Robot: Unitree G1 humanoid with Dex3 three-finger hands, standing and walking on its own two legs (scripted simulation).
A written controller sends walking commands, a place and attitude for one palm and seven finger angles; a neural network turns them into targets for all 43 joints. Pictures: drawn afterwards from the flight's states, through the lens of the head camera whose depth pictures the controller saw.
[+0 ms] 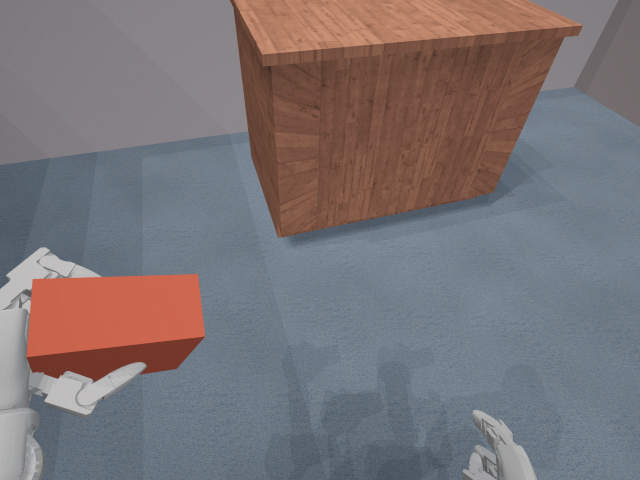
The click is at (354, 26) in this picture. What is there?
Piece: table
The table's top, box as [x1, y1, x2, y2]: [230, 0, 582, 66]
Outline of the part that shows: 230,0 263,66 577,35 582,26 574,21 527,0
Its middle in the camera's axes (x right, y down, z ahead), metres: +0.24 -0.85 +1.41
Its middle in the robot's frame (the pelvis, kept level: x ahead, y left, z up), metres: +1.65 -0.14 +0.05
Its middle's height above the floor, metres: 0.82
